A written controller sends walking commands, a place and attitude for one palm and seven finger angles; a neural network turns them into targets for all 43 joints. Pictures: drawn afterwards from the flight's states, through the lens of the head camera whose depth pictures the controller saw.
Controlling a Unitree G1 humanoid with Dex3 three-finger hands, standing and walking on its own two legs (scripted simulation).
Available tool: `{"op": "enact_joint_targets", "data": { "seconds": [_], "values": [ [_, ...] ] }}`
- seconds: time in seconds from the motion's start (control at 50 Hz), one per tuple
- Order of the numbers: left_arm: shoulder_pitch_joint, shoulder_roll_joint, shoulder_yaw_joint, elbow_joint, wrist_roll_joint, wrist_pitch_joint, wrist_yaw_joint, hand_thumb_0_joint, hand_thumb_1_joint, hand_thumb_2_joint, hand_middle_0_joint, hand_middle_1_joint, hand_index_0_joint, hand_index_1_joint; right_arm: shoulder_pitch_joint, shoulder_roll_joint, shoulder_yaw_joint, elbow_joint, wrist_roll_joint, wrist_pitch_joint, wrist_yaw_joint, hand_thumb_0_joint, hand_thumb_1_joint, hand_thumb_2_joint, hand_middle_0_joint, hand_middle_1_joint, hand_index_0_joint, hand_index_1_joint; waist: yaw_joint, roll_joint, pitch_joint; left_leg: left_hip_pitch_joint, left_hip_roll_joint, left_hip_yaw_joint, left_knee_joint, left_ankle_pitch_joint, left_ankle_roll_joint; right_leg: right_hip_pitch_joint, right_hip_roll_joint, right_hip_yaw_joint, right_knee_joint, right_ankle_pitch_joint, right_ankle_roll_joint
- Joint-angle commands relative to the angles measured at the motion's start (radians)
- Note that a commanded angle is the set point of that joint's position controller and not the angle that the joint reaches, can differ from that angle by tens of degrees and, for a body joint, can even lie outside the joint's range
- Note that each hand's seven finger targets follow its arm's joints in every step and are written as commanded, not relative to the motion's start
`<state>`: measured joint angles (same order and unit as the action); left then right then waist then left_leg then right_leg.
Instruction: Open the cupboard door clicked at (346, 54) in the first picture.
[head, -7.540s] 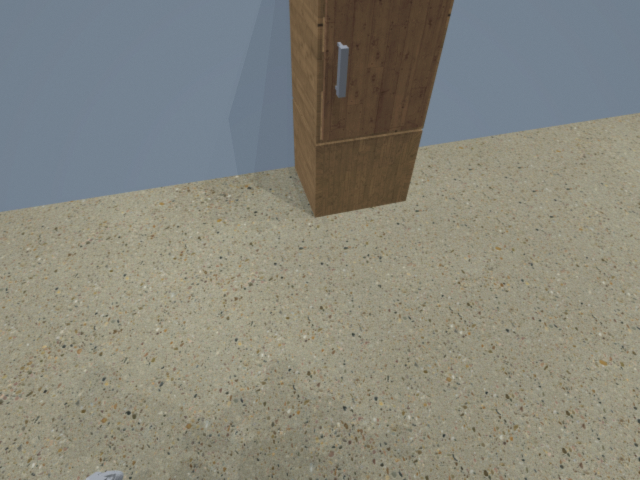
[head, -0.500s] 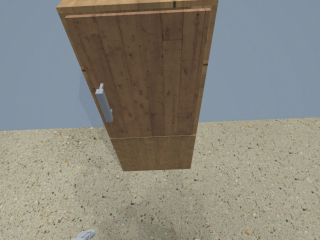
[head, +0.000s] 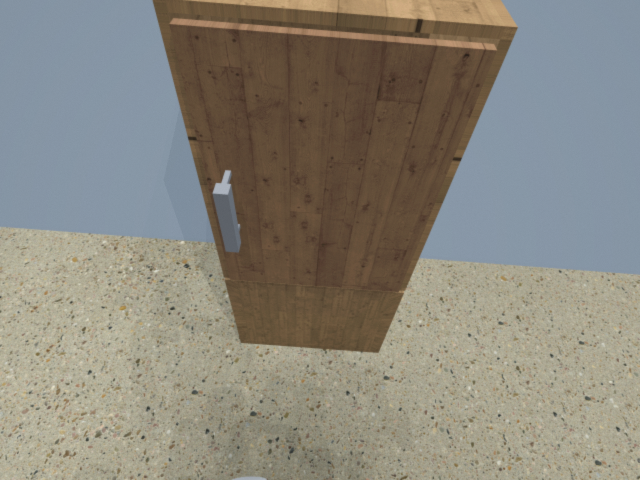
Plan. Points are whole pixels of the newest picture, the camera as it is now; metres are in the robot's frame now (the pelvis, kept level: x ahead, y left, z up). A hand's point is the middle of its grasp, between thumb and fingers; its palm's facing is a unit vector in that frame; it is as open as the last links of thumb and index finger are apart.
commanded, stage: come to a stop and stand still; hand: left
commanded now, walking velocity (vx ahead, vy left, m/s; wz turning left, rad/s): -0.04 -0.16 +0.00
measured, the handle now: (230, 212) +0.55 +0.21 -0.06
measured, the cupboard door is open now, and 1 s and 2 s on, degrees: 0 0 0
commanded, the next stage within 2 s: look again from close up in 1.30 s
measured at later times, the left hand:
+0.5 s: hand out of the picture -0.02 +0.11 -0.17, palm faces +0.02 -0.98 -0.18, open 7.4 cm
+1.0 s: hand out of the picture +0.00 +0.12 -0.17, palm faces +0.05 -0.99 -0.16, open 7.4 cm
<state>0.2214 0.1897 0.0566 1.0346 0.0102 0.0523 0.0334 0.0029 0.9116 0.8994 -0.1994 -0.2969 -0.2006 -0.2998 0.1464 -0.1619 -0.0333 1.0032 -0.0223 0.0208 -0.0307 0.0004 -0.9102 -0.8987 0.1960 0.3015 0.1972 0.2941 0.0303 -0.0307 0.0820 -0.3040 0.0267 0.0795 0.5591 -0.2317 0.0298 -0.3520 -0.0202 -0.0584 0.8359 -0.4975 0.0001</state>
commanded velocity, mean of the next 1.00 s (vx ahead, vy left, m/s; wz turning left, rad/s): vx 0.00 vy -0.01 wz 0.00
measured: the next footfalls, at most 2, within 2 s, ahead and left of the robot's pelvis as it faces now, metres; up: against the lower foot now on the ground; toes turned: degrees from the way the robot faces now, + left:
right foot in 0.28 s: -0.02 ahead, -0.15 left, +0.00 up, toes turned -3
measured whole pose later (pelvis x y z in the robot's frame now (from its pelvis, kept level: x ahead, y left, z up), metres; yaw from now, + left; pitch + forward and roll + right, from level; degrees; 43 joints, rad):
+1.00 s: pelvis +0.01 -0.04 +0.01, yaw -1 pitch -1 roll +0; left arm 0.30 0.12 0.02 1.12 0.00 0.00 0.04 0.00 0.91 0.90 -0.20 -0.30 -0.20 -0.30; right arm 0.28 -0.11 -0.01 1.17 -0.02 0.01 -0.04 0.02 -0.92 -0.90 0.20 0.30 0.20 0.29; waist 0.00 -0.01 0.04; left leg -0.25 0.06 0.03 0.47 -0.20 -0.04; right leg -0.06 -0.01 -0.05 0.44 -0.35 0.00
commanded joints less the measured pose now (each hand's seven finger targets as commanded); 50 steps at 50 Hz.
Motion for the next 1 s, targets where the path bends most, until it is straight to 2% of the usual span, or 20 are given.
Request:
{"op": "enact_joint_targets", "data": {
  "seconds": [0.0, 0.06, 0.1, 0.14, 0.18, 0.2, 0.22, 0.24, 0.26, 0.28, 0.3, 0.34, 0.36, 0.4, 0.42, 0.46, 0.58, 0.62, 0.72, 0.98],
  "values": [
    [0.082, 0.069, 0.015, -0.034, 0.007, -0.015, -0.001, 0.0, 0.9, 0.9, -0.2, -0.3, -0.2, -0.3, 0.015, -0.149, -0.026, -0.053, 0.0, -0.019, -0.018, 0.0, -0.9, -0.9, 0.2, 0.3, 0.2, 0.3, -0.013, 0.149, -0.117, 0.11, 0.277, -0.232, -0.247, 0.418, 0.151, -0.077, -0.008, 0.094, 0.247, 0.02, 0.027],
    [0.072, 0.064, 0.01, -0.045, 0.008, -0.008, -0.008, 0.0, 0.9, 0.9, -0.2, -0.3, -0.2, -0.3, 0.033, -0.156, -0.032, -0.046, 0.003, -0.02, -0.016, 0.0, -0.9, -0.9, 0.2, 0.3, 0.2, 0.3, -0.031, 0.166, -0.122, 0.13, 0.272, -0.23, -0.274, 0.301, 0.149, -0.059, -0.022, 0.072, 0.148, 0.014, 0.038],
    [0.063, 0.047, 0.0, -0.049, 0.008, -0.01, -0.011, 0.0, 0.9, 0.9, -0.2, -0.3, -0.2, -0.3, 0.052, -0.162, -0.039, -0.031, 0.001, -0.016, -0.01, 0.0, -0.9, -0.9, 0.2, 0.3, 0.2, 0.3, -0.047, 0.19, -0.135, 0.172, 0.261, -0.235, -0.288, 0.198, 0.143, -0.034, -0.028, 0.044, 0.019, -0.002, 0.037],
    [0.047, 0.038, -0.01, -0.043, 0.007, -0.019, -0.013, 0.0, 0.9, 0.9, -0.2, -0.3, -0.2, -0.3, 0.07, -0.163, -0.042, -0.014, 0.0, -0.015, -0.004, 0.0, -0.9, -0.9, 0.2, 0.3, 0.2, 0.3, -0.062, 0.208, -0.119, 0.154, 0.248, -0.248, -0.295, 0.126, 0.133, 0.022, -0.023, 0.025, -0.117, -0.004, 0.03],
    [0.097, 0.032, -0.012, -0.017, 0.004, -0.025, -0.011, 0.0, 0.9, 0.9, -0.2, -0.3, -0.2, -0.3, 0.067, -0.167, -0.046, -0.004, 0.002, -0.013, 0.002, 0.0, -0.9, -0.9, 0.2, 0.3, 0.2, 0.3, -0.043, 0.193, -0.123, 0.119, 0.221, -0.229, -0.281, 0.069, 0.103, 0.111, -0.008, -0.001, -0.272, 0.098, 0.022],
    [0.14, 0.032, -0.014, -0.001, 0.005, -0.03, -0.009, 0.0, 0.9, 0.9, -0.2, -0.3, -0.2, -0.3, 0.057, -0.163, -0.046, -0.005, 0.007, -0.011, 0.004, 0.0, -0.9, -0.9, 0.2, 0.3, 0.2, 0.3, -0.023, 0.173, -0.119, 0.084, 0.193, -0.199, -0.257, 0.018, 0.072, 0.173, -0.007, -0.015, -0.39, 0.198, 0.021],
    [0.163, 0.056, -0.012, 0.01, 0.009, -0.036, -0.005, 0.0, 0.9, 0.9, -0.2, -0.3, -0.2, -0.3, 0.061, -0.135, -0.045, -0.003, 0.013, -0.01, 0.007, 0.0, -0.9, -0.9, 0.2, 0.3, 0.2, 0.3, -0.02, 0.112, -0.1, 0.035, 0.146, -0.156, -0.215, -0.032, 0.029, 0.222, -0.035, 0.023, -0.492, 0.243, 0.011],
    [0.141, 0.099, -0.011, 0.006, 0.012, -0.046, -0.001, 0.0, 0.9, 0.9, -0.2, -0.3, -0.2, -0.3, 0.07, -0.089, -0.036, -0.006, 0.02, -0.008, 0.012, 0.0, -0.9, -0.9, 0.2, 0.3, 0.2, 0.3, -0.034, 0.012, -0.067, -0.023, 0.083, -0.11, -0.148, -0.076, -0.018, 0.209, -0.131, 0.16, -0.556, 0.199, -0.03],
    [0.1, 0.138, -0.009, -0.006, 0.01, -0.048, -0.001, 0.0, 0.9, 0.9, -0.2, -0.3, -0.2, -0.3, 0.06, -0.055, -0.022, -0.013, 0.019, -0.005, 0.018, 0.0, -0.9, -0.9, 0.2, 0.3, 0.2, 0.3, -0.047, -0.062, -0.042, 0.015, 0.036, -0.058, -0.107, -0.094, -0.048, 0.094, -0.222, 0.22, -0.609, 0.113, -0.07],
    [0.066, 0.147, -0.007, -0.012, 0.008, -0.058, -0.001, 0.0, 0.9, 0.9, -0.2, -0.3, -0.2, -0.3, 0.04, -0.051, -0.016, -0.015, 0.009, 0.001, 0.019, 0.0, -0.9, -0.9, 0.2, 0.3, 0.2, 0.3, -0.042, -0.202, -0.016, 0.044, 0.032, -0.051, -0.073, -0.067, -0.049, 0.004, -0.223, 0.253, -0.644, 0.094, -0.085],
    [0.034, 0.13, -0.011, -0.016, 0.008, -0.059, 0.0, 0.0, 0.9, 0.9, -0.2, -0.3, -0.2, -0.3, 0.051, -0.06, -0.019, -0.005, 0.005, 0.002, 0.019, 0.0, -0.9, -0.9, 0.2, 0.3, 0.2, 0.3, -0.048, -0.22, 0.017, 0.068, 0.037, -0.059, -0.052, -0.038, -0.046, -0.037, -0.214, 0.234, -0.649, 0.095, -0.087],
    [0.03, 0.093, -0.025, -0.002, 0.002, -0.063, -0.001, 0.0, 0.9, 0.9, -0.2, -0.3, -0.2, -0.3, 0.113, -0.057, -0.01, 0.042, 0.007, -0.01, 0.015, 0.0, -0.9, -0.9, 0.2, 0.3, 0.2, 0.3, -0.068, -0.122, 0.007, 0.138, 0.047, -0.069, -0.107, 0.086, -0.04, -0.016, -0.152, 0.161, -0.577, 0.226, -0.065],
    [0.043, 0.085, -0.026, 0.003, -0.002, -0.064, -0.002, 0.0, 0.9, 0.9, -0.2, -0.3, -0.2, -0.3, 0.14, -0.062, -0.006, 0.06, 0.009, -0.015, 0.013, 0.0, -0.9, -0.9, 0.2, 0.3, 0.2, 0.3, -0.067, -0.068, -0.017, 0.153, 0.055, -0.079, -0.125, 0.116, -0.039, 0.012, -0.129, 0.139, -0.552, 0.227, -0.051],
    [0.065, 0.075, -0.025, 0.015, -0.004, -0.062, 0.0, 0.0, 0.9, 0.9, -0.2, -0.3, -0.2, -0.3, 0.149, -0.078, -0.003, 0.079, 0.009, -0.017, 0.01, 0.0, -0.9, -0.9, 0.2, 0.3, 0.2, 0.3, -0.055, -0.035, -0.005, 0.141, 0.068, -0.089, -0.143, 0.102, -0.041, 0.028, -0.108, 0.126, -0.562, 0.156, -0.039],
    [0.068, 0.076, -0.023, 0.02, -0.003, -0.057, 0.001, 0.0, 0.9, 0.9, -0.2, -0.3, -0.2, -0.3, 0.149, -0.078, -0.005, 0.083, 0.009, -0.011, 0.011, 0.0, -0.9, -0.9, 0.2, 0.3, 0.2, 0.3, -0.053, -0.051, 0.034, 0.128, 0.066, -0.082, -0.133, 0.059, -0.048, -0.006, -0.112, 0.137, -0.593, 0.07, -0.041],
    [0.069, 0.076, -0.022, 0.029, -0.002, -0.051, 0.0, 0.0, 0.9, 0.9, -0.2, -0.3, -0.2, -0.3, 0.161, -0.059, 0.0, 0.099, 0.008, -0.007, 0.01, 0.0, -0.9, -0.9, 0.2, 0.3, 0.2, 0.3, -0.054, -0.01, 0.09, 0.117, 0.061, -0.071, -0.119, 0.052, -0.05, -0.048, -0.117, 0.148, -0.616, 0.018, -0.048],
    [0.108, 0.05, -0.024, 0.054, -0.008, -0.053, 0.001, 0.0, 0.9, 0.9, -0.2, -0.3, -0.2, -0.3, 0.211, -0.042, 0.008, 0.13, 0.008, -0.014, 0.0, 0.0, -0.9, -0.9, 0.2, 0.3, 0.2, 0.3, -0.043, 0.032, 0.066, 0.101, 0.069, -0.08, -0.13, 0.106, -0.048, 0.03, -0.098, 0.125, -0.583, 0.109, -0.048],
    [0.118, 0.045, -0.024, 0.06, -0.01, -0.056, 0.001, 0.0, 0.9, 0.9, -0.2, -0.3, -0.2, -0.3, 0.225, -0.042, 0.009, 0.137, 0.008, -0.021, -0.003, 0.0, -0.9, -0.9, 0.2, 0.3, 0.2, 0.3, -0.041, 0.045, 0.033, 0.102, 0.074, -0.083, -0.136, 0.146, -0.046, 0.078, -0.091, 0.108, -0.557, 0.183, -0.045],
    [0.142, 0.024, -0.025, 0.068, -0.01, -0.057, 0.005, 0.0, 0.9, 0.9, -0.2, -0.3, -0.2, -0.3, 0.238, -0.038, 0.006, 0.144, 0.012, -0.029, -0.009, 0.0, -0.9, -0.9, 0.2, 0.3, 0.2, 0.3, -0.034, 0.039, -0.013, 0.116, 0.081, -0.09, -0.135, 0.201, -0.038, 0.137, -0.082, 0.083, -0.523, 0.295, -0.037],
    [0.169, 0.016, -0.028, 0.069, -0.001, -0.057, 0.013, 0.0, 0.9, 0.9, -0.2, -0.3, -0.2, -0.3, 0.194, -0.043, 0.001, 0.14, 0.015, -0.034, -0.014, 0.0, -0.9, -0.9, 0.2, 0.3, 0.2, 0.3, -0.033, 0.027, -0.007, 0.166, 0.089, -0.09, -0.128, 0.296, -0.021, 0.153, -0.082, 0.064, -0.491, 0.43, -0.017]
  ]
}}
